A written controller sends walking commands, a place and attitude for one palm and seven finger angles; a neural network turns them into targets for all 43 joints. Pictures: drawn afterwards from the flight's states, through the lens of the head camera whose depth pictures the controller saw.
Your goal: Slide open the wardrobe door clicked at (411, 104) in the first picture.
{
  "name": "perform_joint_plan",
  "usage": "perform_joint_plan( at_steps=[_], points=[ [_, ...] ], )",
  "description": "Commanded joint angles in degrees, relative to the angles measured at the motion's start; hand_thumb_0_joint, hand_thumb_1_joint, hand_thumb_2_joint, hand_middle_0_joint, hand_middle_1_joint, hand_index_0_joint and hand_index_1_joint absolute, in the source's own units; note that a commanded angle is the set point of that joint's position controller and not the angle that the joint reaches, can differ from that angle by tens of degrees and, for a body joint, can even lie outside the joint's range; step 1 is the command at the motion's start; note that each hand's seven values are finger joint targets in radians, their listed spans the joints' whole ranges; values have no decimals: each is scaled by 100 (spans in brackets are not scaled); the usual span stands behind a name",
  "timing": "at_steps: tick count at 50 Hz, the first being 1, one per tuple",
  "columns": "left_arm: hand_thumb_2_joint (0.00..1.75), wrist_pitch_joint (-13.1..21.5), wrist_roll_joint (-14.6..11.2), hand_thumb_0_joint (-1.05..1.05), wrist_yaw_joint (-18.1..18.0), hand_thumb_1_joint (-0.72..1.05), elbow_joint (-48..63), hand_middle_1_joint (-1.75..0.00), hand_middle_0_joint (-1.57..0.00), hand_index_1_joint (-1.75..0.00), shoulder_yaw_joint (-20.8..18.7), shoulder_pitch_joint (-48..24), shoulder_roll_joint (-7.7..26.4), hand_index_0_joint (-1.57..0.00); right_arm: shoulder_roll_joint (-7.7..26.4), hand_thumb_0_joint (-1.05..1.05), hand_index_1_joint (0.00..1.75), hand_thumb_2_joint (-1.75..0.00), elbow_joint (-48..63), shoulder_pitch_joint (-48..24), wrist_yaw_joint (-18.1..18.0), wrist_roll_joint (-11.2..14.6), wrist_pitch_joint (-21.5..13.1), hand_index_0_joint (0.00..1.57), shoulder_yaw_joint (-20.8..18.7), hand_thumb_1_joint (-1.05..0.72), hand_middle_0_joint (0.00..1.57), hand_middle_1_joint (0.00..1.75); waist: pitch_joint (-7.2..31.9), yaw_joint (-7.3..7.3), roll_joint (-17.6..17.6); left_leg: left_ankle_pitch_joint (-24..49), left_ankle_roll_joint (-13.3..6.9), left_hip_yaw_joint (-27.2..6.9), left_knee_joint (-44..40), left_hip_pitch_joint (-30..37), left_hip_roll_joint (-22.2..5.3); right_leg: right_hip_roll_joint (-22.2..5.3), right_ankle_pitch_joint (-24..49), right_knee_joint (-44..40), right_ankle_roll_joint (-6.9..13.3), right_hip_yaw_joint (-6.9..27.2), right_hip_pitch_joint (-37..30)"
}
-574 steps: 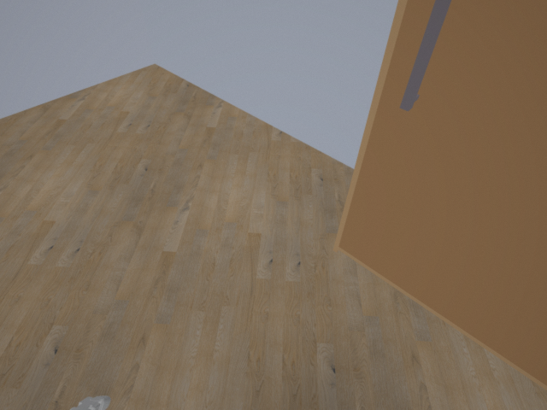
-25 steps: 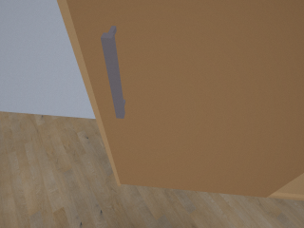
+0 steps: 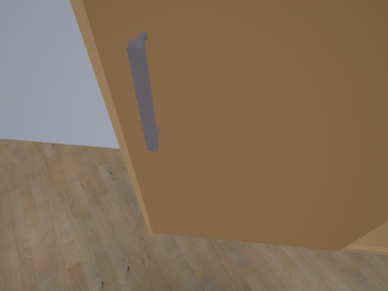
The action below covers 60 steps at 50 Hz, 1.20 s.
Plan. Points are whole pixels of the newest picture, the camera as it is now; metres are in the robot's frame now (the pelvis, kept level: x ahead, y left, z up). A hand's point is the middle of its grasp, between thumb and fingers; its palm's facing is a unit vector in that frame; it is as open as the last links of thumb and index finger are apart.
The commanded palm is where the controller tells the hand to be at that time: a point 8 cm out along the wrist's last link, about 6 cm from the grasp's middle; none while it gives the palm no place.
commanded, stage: look again from close up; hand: left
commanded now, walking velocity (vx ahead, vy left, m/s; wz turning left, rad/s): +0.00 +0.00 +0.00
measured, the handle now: (148, 99) +0.45 +0.13 +0.16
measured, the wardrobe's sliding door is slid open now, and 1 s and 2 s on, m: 0.00 0.00 0.00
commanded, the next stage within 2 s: raise the hand with hooked fingers in 0.38 s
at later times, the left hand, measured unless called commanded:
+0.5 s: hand out of the picture +0.01 +0.18 -0.18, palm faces +0.02 -0.98 -0.21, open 7.4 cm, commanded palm +0.09 +0.23 -0.07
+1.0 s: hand out of the picture +0.11 +0.21 -0.01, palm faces +0.18 -0.98 -0.06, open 9.2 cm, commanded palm +0.13 +0.26 +0.02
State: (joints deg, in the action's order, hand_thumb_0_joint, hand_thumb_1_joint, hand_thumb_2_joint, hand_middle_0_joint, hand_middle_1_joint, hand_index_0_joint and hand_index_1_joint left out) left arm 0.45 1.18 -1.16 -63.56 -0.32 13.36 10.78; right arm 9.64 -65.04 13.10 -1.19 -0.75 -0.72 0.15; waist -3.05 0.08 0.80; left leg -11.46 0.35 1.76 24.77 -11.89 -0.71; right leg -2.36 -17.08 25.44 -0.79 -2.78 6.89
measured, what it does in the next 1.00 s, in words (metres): lowers itself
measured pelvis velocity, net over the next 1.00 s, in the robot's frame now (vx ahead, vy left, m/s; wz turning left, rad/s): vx -0.03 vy -0.02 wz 0.03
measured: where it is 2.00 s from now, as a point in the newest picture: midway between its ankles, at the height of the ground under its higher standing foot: outside the picture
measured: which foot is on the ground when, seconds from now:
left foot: down 0.00-1.00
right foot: down 0.00-1.00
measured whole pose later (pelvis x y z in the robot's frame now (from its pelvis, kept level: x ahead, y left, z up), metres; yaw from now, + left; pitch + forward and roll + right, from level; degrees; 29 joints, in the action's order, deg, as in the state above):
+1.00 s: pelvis -0.03 -0.02 -0.05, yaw +2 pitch +5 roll -2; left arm 25.9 -16.5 16.8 0.0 -13.8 31.7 13.2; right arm 15.7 -30.9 11.6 -4.5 1.7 -14.8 -3.1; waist 4.4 3.2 1.0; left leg -21.8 1.7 -2.6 53.7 -36.8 -2.8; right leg -0.8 -28.2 52.9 1.1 -6.0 29.5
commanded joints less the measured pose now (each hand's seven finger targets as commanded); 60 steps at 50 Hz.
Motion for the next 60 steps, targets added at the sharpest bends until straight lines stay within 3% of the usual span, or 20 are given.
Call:
perform_joint_plan(
  at_steps=[1, 23, 24, 25, 26, 27, 28, 29, 31, 34, 35, 36, 38, 41, 45, 49, 53, 55, 57, 60],
  points=[
    [90, 111, -19, 0, -71, 90, 169, -30, -20, -30, -126, 323, 708, -20, 621, 0, 30, -90, 169, 211, -36, 3, -115, 20, -101, -90, 20, 30, 98, 45, -21, 1002, -149, -378, -340, 195, -504, -456, 1013, -517, 205, 336, 217],
    [90, 104, -26, 0, -73, 90, 81, -30, -20, -30, -116, 423, 611, -20, 620, 0, 30, -90, 114, 185, -52, 0, -114, 20, -96, -90, 20, 30, 104, 50, -100, 1050, -130, -378, -372, 246, -504, -464, 978, -552, 189, 304, 231],
    [90, 227, 34, 0, -317, 90, -48, -30, -20, -30, -49, 1021, 479, -20, 677, 0, 30, -90, 530, -188, -5, 66, -158, 20, -119, -90, 20, 30, 100, 203, 116, 1466, -21, -213, 928, 57, -538, -722, 3259, -598, 93, 842, 403],
    [89, 1471, -1168, 0, -256, 88, 8982, -32, -20, -32, -848, -3289, 1961, -20, 1590, 0, 30, -90, 2383, 130, -243, 291, -976, 20, -220, -90, 20, 30, 2894, -514, -1143, 1826, -191, -113, 128, 1647, 76, -134, 2960, 132, 231, 80, -84],
    [88, 1290, -794, 0, -520, 85, 8544, -33, -20, -33, -1239, -2154, 2285, -20, 901, 0, 30, -90, 2239, -396, -463, 292, -1377, 20, 42, -90, 20, 30, 2211, -1, -1935, 1992, -152, 103, 69, 1952, -117, 25, 1845, 272, 220, 103, 374],
    [87, 1024, -770, 0, -616, 83, 7485, -34, -21, -34, -593, -540, 1211, -21, 1096, 0, 30, -90, 2112, -164, -454, 182, -1625, 20, -98, -90, 20, 30, 2300, 26, -1786, 2053, -36, -85, 19, 1536, -186, 81, 1024, 455, 284, -193, 406],
    [86, 395, -840, 0, -593, 81, 5909, -36, -21, -36, 173, 1243, -193, -21, 774, 0, 30, -90, 1950, -138, -380, 361, -1661, 20, -105, -90, 20, 30, 1312, -164, -951, 1613, -118, -189, -17, 882, -221, 132, 749, 392, 210, -286, 866],
    [85, 471, -1098, 0, -465, 78, 7074, -37, -21, -37, -32, 442, -55, -21, 985, 0, 30, -90, 2377, -185, -355, 410, -1678, 20, -182, -90, 20, 30, 836, -159, -576, 1054, -112, -312, 44, 450, -148, 119, 852, 343, 163, -389, 910],
    [83, 1023, -996, 0, -198, 74, 6781, -40, -21, -40, -569, 629, 390, -21, 1109, 0, 30, -90, 2743, -343, -391, 295, -1767, 20, -344, -90, 20, 30, 321, -220, 251, 264, -116, -254, 408, -201, 18, 165, 354, 252, 116, -410, 1455],
    [80, 1975, -1277, 0, 682, 67, 5112, -45, -22, -45, -709, 2436, -135, -22, 1055, 0, 30, -90, 3041, -602, -202, 162, -1679, 20, -447, -90, 20, 30, -109, 219, 1617, -285, 17, -187, 1015, -1602, 49, 276, -295, 830, 97, -420, 2355],
    [79, 2359, -1401, 0, 1091, 64, 5113, -47, -22, -47, -775, 2653, -81, -22, 1063, 0, 30, -90, 3187, -696, -127, 157, -1650, 20, -491, -90, 20, 30, -38, 304, 1636, -387, 42, -127, 1217, -1878, 68, 257, -309, 1015, 112, -323, 2431],
    [78, 2631, -1453, 0, 1498, 62, 4833, -48, -22, -48, -1227, 2883, 315, -22, 1130, 0, 30, -90, 3334, -736, -39, 210, -1579, 20, -576, -90, 20, 30, 41, 450, 1250, -209, 78, -54, 1365, -1909, 97, 215, 25, 1176, 194, -206, 2262],
    [76, 2876, -1599, 0, 2258, 57, 4999, -51, -22, -51, -1460, 2618, 752, -22, 1232, 0, 30, -90, 3833, -888, 23, 251, -1556, 20, -605, -90, 20, 30, 588, 398, 699, -129, 65, 93, 1748, -2022, 196, 121, 386, 1463, 234, -34, 2094],
    [73, 2591, -1903, 0, 2411, 50, 6244, -55, -23, -55, -2096, 2002, 1302, -23, 1164, 0, 30, -90, 4284, -883, -78, 303, -1482, 20, -576, -90, 20, 30, 1415, 520, -117, -218, -45, 218, 1945, -1919, 249, 92, 165, 1506, 147, 194, 1976],
    [69, 3051, -2115, 0, 1884, 41, 8517, -62, -24, -62, -2001, 425, 1240, -24, 955, 0, 30, -90, 4358, -494, -255, 253, -1579, 20, -449, -90, 20, 30, 1924, 96, -897, -178, -162, -10, 2146, -1335, 116, 208, -24, 1557, 128, 286, 2289],
    [65, 3534, -1857, 0, 1818, 32, 8663, -68, -24, -68, -1158, -237, 981, -24, 1059, 0, 30, -90, 3883, -257, -415, 247, -1814, 20, -285, -90, 20, 30, 1206, -359, -985, -621, -219, -261, 2256, -1409, -24, 309, -502, 1589, 188, 196, 2952],
    [61, 2814, -1875, 0, 2442, 22, 7641, -74, -25, -74, -996, -367, 1300, -25, 1250, 0, 30, -90, 3756, -312, -579, 391, -1989, 20, -192, -90, 20, 30, 744, -469, -438, -1168, -252, -393, 2021, -1630, -33, 272, -1067, 1097, 102, 396, 2827],
    [59, 2082, -1856, 0, 2618, 18, 7012, -76, -25, -76, -1402, -285, 1656, -25, 1274, 0, 30, -90, 3795, -393, -648, 431, -1943, 20, -181, -90, 20, 30, 755, -260, -160, -1307, -238, -373, 1832, -1799, -16, 201, -1494, 844, 79, 522, 2651],
    [57, 1416, -1962, 0, 2649, 13, 6688, -80, -25, -80, -1898, -86, 1919, -25, 1216, 0, 30, -90, 3925, -519, -643, 443, -1865, 20, -143, -90, 20, 30, 918, 44, -311, -1145, -215, -332, 1634, -1695, 26, 108, -1448, 737, 66, 484, 2269],
    [54, 968, -2396, 0, 2362, 6, 7129, -84, -26, -84, -2635, 151, 2019, -26, 1056, 0, 30, -90, 4140, -715, -607, 414, -1826, 20, -94, -90, 20, 30, 1500, 369, -86, -557, -180, -324, 1431, -1331, 40, 139, -827, 793, 57, 219, 1631]
  ],
)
